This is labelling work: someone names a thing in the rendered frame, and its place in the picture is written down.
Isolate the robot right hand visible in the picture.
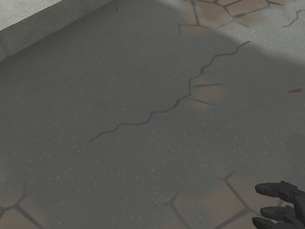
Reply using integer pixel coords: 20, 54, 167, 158
252, 180, 305, 229

